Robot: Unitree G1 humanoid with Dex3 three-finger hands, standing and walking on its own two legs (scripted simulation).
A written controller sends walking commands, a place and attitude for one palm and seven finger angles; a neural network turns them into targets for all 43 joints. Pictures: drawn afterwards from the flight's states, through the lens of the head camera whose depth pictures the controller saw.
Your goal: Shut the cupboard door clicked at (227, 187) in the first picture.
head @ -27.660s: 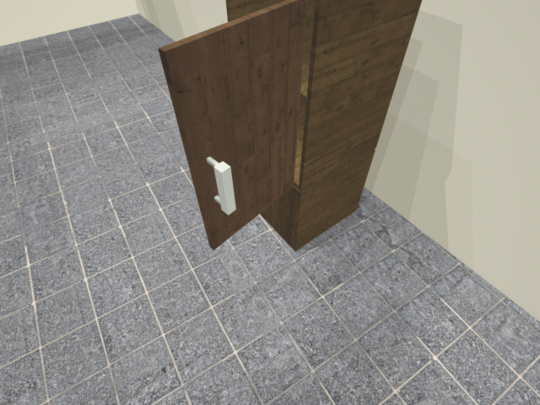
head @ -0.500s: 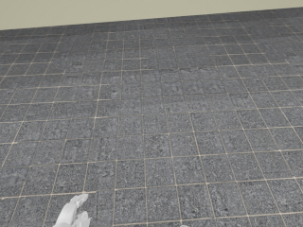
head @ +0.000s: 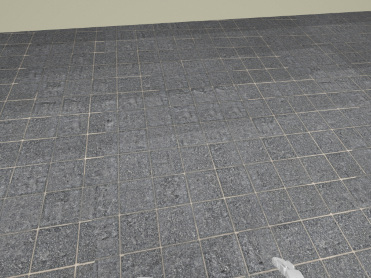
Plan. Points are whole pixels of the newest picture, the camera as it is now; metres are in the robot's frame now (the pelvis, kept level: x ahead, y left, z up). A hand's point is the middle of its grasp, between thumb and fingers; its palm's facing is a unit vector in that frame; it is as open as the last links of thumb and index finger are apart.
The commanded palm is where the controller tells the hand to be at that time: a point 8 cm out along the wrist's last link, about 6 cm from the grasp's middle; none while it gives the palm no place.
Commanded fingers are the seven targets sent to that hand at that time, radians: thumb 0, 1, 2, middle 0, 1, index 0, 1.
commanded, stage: turn to face it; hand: left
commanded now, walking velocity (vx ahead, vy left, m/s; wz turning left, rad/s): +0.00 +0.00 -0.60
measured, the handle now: out of the picture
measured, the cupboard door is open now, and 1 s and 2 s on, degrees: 67 67 67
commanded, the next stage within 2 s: none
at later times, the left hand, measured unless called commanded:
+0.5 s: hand (136, 248) +0.20 +0.14 -0.15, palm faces -0.34 -0.90 -0.27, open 7.3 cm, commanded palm none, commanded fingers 0.00 0.90 0.90 -0.20 -0.30 -0.20 -0.30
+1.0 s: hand (145, 227) +0.25 +0.13 -0.15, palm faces -0.59 -0.79 -0.19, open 7.4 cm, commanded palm none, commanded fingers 0.00 0.90 0.90 -0.20 -0.30 -0.20 -0.30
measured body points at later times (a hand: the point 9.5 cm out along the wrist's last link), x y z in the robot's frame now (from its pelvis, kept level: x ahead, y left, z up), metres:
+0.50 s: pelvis +0.01 -0.01 +0.00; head +0.05 -0.04 +0.44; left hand +0.22 +0.19 -0.13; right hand -0.04 -0.30 -0.15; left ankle +0.02 +0.11 -0.67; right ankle -0.03 -0.13 -0.73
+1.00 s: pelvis +0.04 +0.02 +0.01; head +0.09 +0.02 +0.46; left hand +0.28 +0.17 -0.14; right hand -0.07 -0.21 -0.12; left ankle +0.11 +0.10 -0.73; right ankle -0.06 -0.08 -0.67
